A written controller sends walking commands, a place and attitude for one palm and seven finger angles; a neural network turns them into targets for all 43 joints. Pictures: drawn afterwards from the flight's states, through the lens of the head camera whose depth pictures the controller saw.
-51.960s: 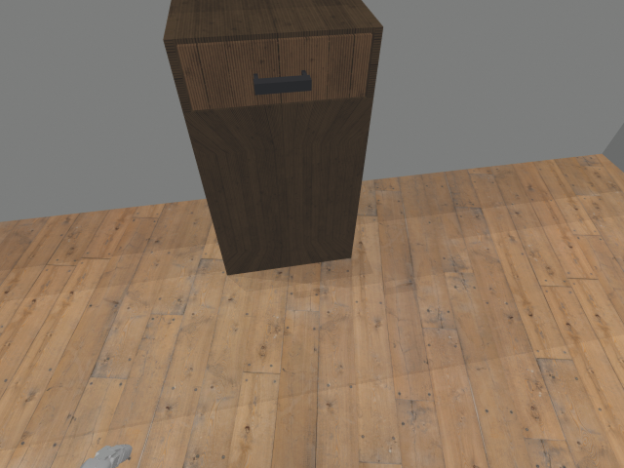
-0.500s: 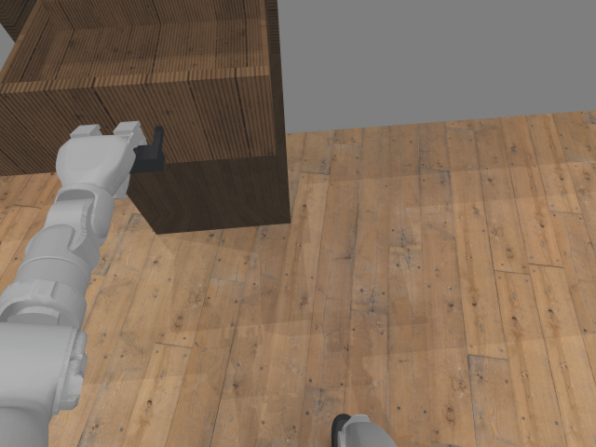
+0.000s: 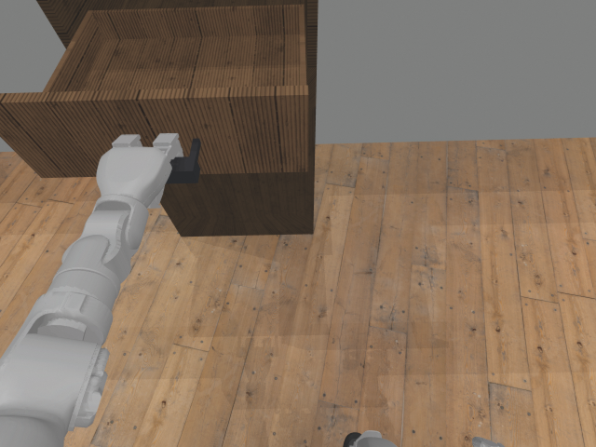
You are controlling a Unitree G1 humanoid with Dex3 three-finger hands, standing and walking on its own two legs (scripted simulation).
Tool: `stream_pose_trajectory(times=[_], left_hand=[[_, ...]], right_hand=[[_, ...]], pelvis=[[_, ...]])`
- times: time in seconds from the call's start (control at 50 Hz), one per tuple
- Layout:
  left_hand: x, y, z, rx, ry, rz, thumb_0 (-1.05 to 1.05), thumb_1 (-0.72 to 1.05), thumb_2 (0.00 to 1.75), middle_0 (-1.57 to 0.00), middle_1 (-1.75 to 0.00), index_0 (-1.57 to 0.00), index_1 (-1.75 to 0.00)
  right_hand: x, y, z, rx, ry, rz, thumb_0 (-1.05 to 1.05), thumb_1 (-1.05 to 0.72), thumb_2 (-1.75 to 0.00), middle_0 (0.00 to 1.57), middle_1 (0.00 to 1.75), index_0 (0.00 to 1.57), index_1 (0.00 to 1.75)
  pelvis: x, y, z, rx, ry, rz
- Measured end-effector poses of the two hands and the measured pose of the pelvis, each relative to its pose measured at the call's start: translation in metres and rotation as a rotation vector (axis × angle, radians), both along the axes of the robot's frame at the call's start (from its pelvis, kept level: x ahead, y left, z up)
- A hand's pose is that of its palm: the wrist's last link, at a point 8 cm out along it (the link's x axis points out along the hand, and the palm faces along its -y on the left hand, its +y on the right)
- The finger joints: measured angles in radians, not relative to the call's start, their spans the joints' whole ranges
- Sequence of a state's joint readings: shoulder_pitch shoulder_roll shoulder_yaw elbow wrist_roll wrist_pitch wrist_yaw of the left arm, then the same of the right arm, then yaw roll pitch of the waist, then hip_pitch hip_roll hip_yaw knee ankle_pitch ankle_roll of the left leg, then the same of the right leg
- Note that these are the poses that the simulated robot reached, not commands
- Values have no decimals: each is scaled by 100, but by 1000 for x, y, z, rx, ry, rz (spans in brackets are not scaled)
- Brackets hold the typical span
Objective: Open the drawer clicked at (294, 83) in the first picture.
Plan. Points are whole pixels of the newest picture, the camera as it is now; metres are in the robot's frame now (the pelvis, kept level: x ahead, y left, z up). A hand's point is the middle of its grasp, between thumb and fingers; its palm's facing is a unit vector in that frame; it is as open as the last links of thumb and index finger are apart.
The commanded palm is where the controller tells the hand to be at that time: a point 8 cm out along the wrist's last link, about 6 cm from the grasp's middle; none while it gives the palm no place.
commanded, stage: open the thumb to release the handle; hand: left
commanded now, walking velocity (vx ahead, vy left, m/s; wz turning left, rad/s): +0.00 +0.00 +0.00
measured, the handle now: (153, 158) +0.50 +0.24 +0.06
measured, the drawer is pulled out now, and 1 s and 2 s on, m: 0.30 0.29 0.29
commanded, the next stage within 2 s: lift the hand off the handle in 0.52 s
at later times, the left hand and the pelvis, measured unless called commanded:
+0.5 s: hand (152, 195) +0.45 +0.23 +0.04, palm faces -0.04 +0.02 -1.00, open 11.9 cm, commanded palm +0.43 +0.24 +0.09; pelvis -0.02 -0.02 +0.00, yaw -1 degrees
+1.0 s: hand (158, 184) +0.46 +0.23 +0.04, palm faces -0.05 +0.04 -1.00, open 13.6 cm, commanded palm +0.45 +0.23 +0.11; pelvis -0.02 -0.01 +0.00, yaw -1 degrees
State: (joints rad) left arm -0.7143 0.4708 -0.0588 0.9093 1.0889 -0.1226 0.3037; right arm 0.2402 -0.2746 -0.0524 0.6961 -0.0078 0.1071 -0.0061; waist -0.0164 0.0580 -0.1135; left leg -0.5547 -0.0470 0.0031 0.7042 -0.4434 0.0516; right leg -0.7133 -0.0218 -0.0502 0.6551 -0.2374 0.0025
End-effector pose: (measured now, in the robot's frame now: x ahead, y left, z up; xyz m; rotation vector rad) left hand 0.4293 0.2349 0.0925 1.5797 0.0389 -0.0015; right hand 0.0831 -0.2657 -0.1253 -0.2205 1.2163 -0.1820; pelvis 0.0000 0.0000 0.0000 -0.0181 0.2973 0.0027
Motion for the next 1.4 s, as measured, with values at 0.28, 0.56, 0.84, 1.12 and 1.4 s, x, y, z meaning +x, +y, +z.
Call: stream_pose_trajectory(times=[0.28, 0.56, 0.84, 1.12, 1.4], left_hand=[[0, -1, 3, 1, 27, 12, -1, 44, 71, -38, -131, -37, -131], [0, -6, 2, 11, 16, 11, 0, -31, 38, -33, -122, -32, -123], [7, -14, 3, 26, 8, 20, 0, -48, 30, -32, -120, -32, -121], [16, -11, 12, 7, 38, -2, 0, -49, 30, -38, -122, -34, -122], [15, -10, 55, 11, -46, -29, 0, -49, 30, -42, -122, -36, -123]], right_hand=[[-43, -13, -4, -4, 66, -45, 0, -90, -90, 20, 30, 21, 30], [-77, -29, -4, -35, 106, -86, 0, -90, -90, 20, 30, 20, 30], [-65, -21, -4, -20, 62, -68, 0, -90, -90, 20, 30, 21, 30], [-67, -16, -2, -27, 79, -77, 0, -90, -90, 20, 30, 21, 30], [-46, -7, 3, -7, 46, -67, 0, -90, -90, 20, 30, 21, 30]], pelvis=[[-11, -12, -2, 14, 5, -18], [-22, -16, -4, 19, 9, -25], [-23, -14, -4, 19, 11, -15], [-18, -10, -2, 12, 6, -13], [-8, -5, 7, 6, -38, -1]])
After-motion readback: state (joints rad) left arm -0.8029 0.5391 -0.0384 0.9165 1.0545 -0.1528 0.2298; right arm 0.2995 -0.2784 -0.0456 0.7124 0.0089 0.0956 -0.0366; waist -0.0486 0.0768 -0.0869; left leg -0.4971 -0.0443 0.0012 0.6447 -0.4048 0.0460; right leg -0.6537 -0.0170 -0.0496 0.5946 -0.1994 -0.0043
